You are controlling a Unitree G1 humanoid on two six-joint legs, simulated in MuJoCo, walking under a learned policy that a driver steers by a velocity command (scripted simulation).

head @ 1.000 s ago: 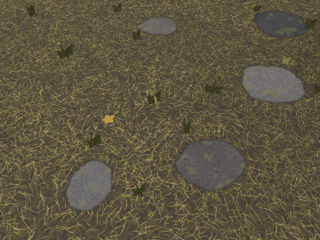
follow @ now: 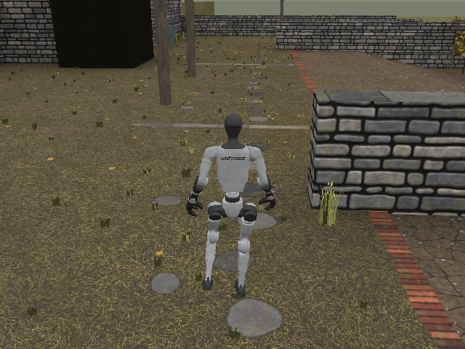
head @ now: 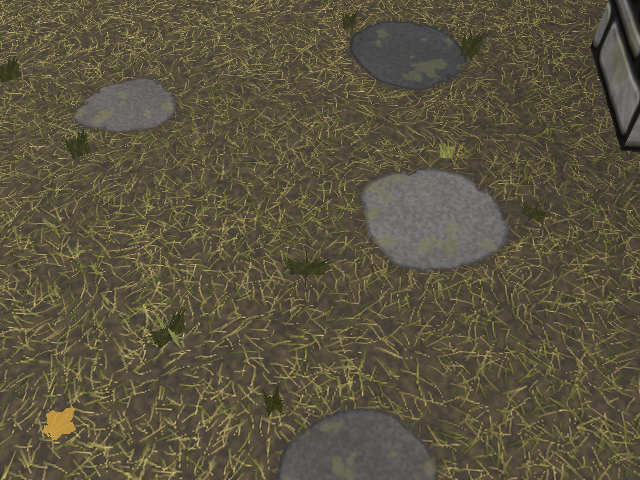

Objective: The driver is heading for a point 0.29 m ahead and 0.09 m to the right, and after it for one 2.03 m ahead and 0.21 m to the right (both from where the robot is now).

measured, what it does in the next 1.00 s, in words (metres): walks ahead, turning right: left foot, then right foot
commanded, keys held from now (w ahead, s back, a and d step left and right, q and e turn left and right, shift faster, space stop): w+e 0.14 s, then e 0.38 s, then no key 0.48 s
